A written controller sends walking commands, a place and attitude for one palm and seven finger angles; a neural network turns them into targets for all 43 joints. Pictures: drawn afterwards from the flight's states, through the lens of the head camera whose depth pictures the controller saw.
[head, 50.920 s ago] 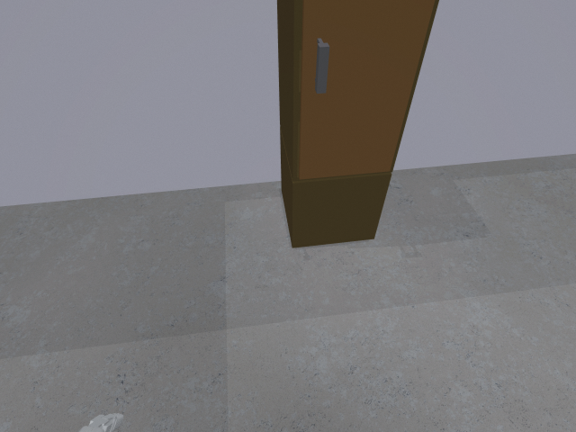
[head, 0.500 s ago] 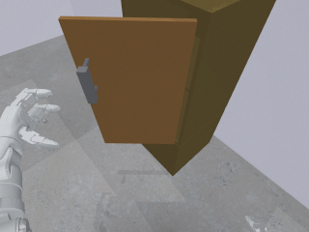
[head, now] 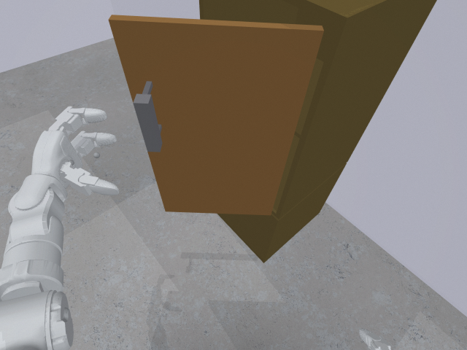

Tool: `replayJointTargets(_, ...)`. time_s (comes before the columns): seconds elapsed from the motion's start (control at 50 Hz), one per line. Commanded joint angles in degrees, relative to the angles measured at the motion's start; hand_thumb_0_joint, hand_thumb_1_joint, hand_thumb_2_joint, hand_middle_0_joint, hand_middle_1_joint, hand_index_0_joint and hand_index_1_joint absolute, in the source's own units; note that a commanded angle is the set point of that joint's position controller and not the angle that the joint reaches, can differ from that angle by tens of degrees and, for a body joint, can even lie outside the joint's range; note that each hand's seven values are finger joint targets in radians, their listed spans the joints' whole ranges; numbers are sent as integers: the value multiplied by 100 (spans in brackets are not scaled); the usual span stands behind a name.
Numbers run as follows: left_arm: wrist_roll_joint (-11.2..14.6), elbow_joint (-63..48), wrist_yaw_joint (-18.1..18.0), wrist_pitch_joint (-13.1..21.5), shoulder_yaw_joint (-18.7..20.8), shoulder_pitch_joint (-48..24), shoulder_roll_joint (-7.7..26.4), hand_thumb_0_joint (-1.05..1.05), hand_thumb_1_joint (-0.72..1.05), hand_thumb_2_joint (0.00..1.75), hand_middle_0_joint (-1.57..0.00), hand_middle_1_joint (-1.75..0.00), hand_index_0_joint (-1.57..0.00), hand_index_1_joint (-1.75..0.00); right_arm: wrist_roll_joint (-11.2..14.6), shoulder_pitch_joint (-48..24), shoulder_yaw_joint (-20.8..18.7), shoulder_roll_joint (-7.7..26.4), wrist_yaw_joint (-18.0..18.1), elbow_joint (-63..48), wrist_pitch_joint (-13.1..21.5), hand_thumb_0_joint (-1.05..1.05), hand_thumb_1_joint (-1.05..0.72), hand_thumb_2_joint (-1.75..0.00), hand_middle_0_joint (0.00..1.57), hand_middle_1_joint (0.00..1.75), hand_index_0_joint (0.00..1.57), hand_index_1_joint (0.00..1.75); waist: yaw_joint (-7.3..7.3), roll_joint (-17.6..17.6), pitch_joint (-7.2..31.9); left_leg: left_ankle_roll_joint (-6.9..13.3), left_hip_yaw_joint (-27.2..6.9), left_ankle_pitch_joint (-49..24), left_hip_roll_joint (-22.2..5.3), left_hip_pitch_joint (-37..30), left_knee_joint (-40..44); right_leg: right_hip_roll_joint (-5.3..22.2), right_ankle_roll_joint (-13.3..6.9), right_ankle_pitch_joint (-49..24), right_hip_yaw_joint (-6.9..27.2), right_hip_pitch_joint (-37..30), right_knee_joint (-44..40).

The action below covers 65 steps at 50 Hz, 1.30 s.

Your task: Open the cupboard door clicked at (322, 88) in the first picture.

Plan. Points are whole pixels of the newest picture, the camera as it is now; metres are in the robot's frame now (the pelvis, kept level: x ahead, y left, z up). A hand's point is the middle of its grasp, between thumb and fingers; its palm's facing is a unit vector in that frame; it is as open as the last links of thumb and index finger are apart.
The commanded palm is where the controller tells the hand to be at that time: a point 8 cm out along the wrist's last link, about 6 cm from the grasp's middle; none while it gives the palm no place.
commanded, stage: move the hooked fingers beside the handle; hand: left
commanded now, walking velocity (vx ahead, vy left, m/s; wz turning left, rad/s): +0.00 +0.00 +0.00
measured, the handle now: (151, 117) +0.52 +0.18 +0.09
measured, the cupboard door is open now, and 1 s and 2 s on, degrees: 48 48 48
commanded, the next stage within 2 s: slide the fingers in behind the handle in 1.32 s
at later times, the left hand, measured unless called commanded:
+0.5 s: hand (115, 131) +0.46 +0.23 +0.11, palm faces +0.03 -1.00 -0.01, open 14.0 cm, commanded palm +0.45 +0.29 +0.10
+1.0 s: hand (117, 126) +0.49 +0.24 +0.10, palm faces +0.02 -1.00 -0.01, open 13.9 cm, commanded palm +0.46 +0.28 +0.10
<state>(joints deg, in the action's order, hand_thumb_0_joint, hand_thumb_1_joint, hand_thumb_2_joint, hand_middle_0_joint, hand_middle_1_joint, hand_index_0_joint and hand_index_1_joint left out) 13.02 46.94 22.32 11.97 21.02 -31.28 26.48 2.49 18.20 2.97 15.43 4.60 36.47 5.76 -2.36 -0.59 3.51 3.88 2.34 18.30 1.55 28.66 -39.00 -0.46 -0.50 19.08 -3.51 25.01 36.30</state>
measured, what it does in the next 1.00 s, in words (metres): stands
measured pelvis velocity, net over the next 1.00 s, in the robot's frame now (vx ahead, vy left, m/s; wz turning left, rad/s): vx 0.02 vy -0.02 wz -0.04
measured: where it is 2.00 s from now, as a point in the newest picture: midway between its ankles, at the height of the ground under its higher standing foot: outside the picture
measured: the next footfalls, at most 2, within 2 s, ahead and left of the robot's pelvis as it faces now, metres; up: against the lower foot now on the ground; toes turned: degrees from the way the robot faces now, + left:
none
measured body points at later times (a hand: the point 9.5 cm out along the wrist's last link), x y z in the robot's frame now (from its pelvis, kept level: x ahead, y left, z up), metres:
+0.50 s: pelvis +0.00 -0.02 -0.01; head +0.08 -0.01 +0.43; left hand +0.46 +0.29 +0.11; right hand +0.02 -0.30 -0.12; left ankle +0.01 +0.07 -0.72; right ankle -0.01 -0.12 -0.72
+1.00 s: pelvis +0.02 -0.02 -0.01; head +0.11 -0.01 +0.43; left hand +0.48 +0.29 +0.10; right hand +0.04 -0.29 -0.12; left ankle +0.01 +0.07 -0.72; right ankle -0.01 -0.12 -0.72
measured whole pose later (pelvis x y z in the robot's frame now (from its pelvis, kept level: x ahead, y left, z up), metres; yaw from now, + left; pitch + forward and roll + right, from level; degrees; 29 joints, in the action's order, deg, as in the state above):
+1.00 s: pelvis +0.02 -0.02 -0.01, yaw -2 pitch +16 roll -2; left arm 9.6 64.3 25.1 16.6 27.5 -44.2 36.7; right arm 2.1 22.3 2.4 16.3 3.5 34.8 -3.4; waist -6.8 -0.6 5.2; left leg 2.4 2.6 22.1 -1.5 38.2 -44.6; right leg -3.3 -2.1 21.5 -3.0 34.5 40.4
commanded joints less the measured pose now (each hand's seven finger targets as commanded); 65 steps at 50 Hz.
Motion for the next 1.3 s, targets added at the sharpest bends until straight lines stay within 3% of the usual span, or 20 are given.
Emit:
replayJointTargets(0.0,26,-708,-60,400,223,-2760,1545,0,-50,30,-30,-120,-30,-120,29,298,-392,1057,75,-498,100,0,-90,-90,20,30,20,30,-227,-439,1529,-322,-814,-1316,-319,-1667,499,-105,-159,-842,98,573,-301)
replayJointTargets(0.04,-25,-503,-76,494,217,-3167,1644,0,-50,30,-30,-120,-30,-120,15,370,-377,1077,78,-429,69,0,-90,-90,20,30,20,30,-286,-589,1569,-337,-849,-1220,-317,-1669,460,-99,-167,-764,108,707,-265)
replayJointTargets(0.06,-54,-410,-96,567,330,-3330,1852,0,-50,30,-30,-120,-30,-120,0,438,-386,1110,79,-380,29,0,-90,-90,20,30,20,30,-295,-458,1605,-319,-842,-1259,-329,-1621,409,-105,-179,-791,112,671,-246)
replayJointTargets(0.14,-82,-383,-102,827,406,-3369,1905,0,-50,30,-30,-120,-30,-120,-44,545,-406,1096,35,-370,-2,0,-90,-90,20,30,20,30,-214,-853,2199,-397,-858,-1870,-331,-1982,261,-132,-181,-1079,136,628,-130)
replayJointTargets(0.18,-57,-145,-49,828,530,-3189,2034,0,-50,30,-30,-120,-30,-120,-45,657,-427,1119,12,-331,-89,0,-90,-90,20,30,20,30,-203,-525,2351,-351,-768,-2256,-322,-1829,149,-162,-154,-1444,151,411,-88)
replayJointTargets(0.28,-97,440,106,651,566,-3073,2170,0,-50,30,-30,-120,-30,-120,-19,739,-418,1123,-3,-392,-289,0,-90,-90,20,30,20,30,-229,-428,1915,-215,-548,-2088,-263,-1165,96,-160,-115,-1725,201,276,-78)
replayJointTargets(0.36,-152,573,113,692,750,-3490,2613,0,-50,30,-30,-120,-30,-120,-9,856,-422,1174,24,-411,-419,0,-90,-90,20,30,20,30,-340,-192,1784,-116,-435,-1618,-235,-669,32,-153,-90,-1672,301,163,-79)
replayJointTargets(0.46,-221,374,154,987,939,-3960,2994,0,-50,30,-30,-120,-30,-120,-34,1006,-432,1163,37,-354,-505,0,-90,-90,20,30,20,30,-423,-752,2385,-100,-381,-1893,-227,-920,-159,-180,-67,-1943,403,135,24)
replayJointTargets(0.54,-249,995,315,840,737,-3906,2840,0,-50,30,-30,-120,-30,-120,-12,1059,-407,1177,37,-302,-569,0,-90,-90,20,30,20,30,-530,-574,2062,-71,-374,-1475,-222,-569,-171,-183,-36,-1686,415,297,-27)
replayJointTargets(0.66,-171,896,449,716,639,-3684,2683,0,-50,30,-30,-120,-30,-120,-28,1146,-426,1168,20,-429,-666,0,-90,-90,20,30,20,30,-447,-595,2345,-64,-363,-1874,-224,-700,-278,-212,-55,-1957,355,326,97)
replayJointTargets(0.7,-151,814,376,762,864,-3725,2906,0,-50,30,-30,-120,-30,-120,-38,1169,-446,1191,12,-432,-703,0,-90,-90,20,30,20,30,-440,-452,2446,-64,-375,-1904,-242,-665,-288,-226,-21,-2052,379,243,105)
replayJointTargets(0.8,-260,458,180,921,1104,-3811,3177,0,-50,30,-30,-120,-30,-120,-47,1173,-464,1155,-21,-488,-755,0,-90,-90,20,30,20,30,-355,-742,2721,-77,-375,-2155,-235,-824,-333,-237,-29,-2234,387,135,203)
replayJointTargets(0.86,-260,495,184,907,910,-3640,2909,0,-50,30,-30,-120,-30,-120,-38,1155,-447,1123,-40,-512,-790,0,-90,-90,20,30,20,30,-395,-760,2618,-70,-357,-2373,-247,-927,-379,-259,-45,-2344,355,228,203)
replayJointTargets(0.88,-251,500,197,893,1018,-3643,3039,0,-50,30,-30,-120,-30,-120,-37,1152,-451,1147,-39,-500,-806,0,-90,-90,20,30,20,30,-379,-698,2605,-81,-379,-2394,-261,-914,-367,-264,-34,-2381,347,213,202)
replayJointTargets(0.96,-121,505,359,775,715,-3449,2592,0,-50,30,-30,-120,-30,-120,-3,1095,-448,1112,-32,-566,-836,0,-90,-90,20,30,20,30,-413,-710,2472,-73,-367,-2573,-267,-1041,-355,-271,-57,-2438,301,303,172)
replayJointTargets(1.02,-67,430,377,743,921,-3165,2738,0,-50,30,-30,-120,-30,-120,-19,1083,-466,1134,-51,-580,-836,0,-90,-90,20,30,20,30,-295,-675,2507,-100,-408,-2727,-283,-1096,-338,-271,-57,-2511,288,244,175)
replayJointTargets(1.06,9,257,385,743,653,-3162,2355,0,-50,30,-30,-120,-30,-120,-9,1045,-461,1096,-61,-634,-843,0,-90,-90,20,30,20,30,-343,-648,2501,-94,-409,-2922,-286,-1205,-340,-282,-64,-2534,252,306,184)
replayJointTargets(1.14,-7,213,296,718,886,-3029,2565,0,-50,30,-30,-120,-30,-120,-17,1003,-478,1111,-80,-629,-846,0,-90,-90,20,30,20,30,-269,-510,2439,-112,-425,-2746,-285,-1111,-303,-270,-50,-2468,259,230,179)
replayJointTargets(1.22,-34,-252,223,798,594,-3095,2192,0,-50,30,-30,-120,-30,-120,-10,880,-482,1058,-96,-659,-813,0,-90,-90,20,30,20,30,-283,-1016,2496,-205,-521,-3095,-338,-1609,-324,-283,-80,-2212,217,579,165)
replayJointTargets(1.28,19,-132,163,792,716,-3240,2312,0,-50,30,-30,-120,-30,-120,-8,867,-484,1097,-71,-594,-814,0,-90,-90,20,30,20,30,-331,-584,2359,-178,-547,-2798,-334,-1408,-292,-295,-80,-2124,200,505,144)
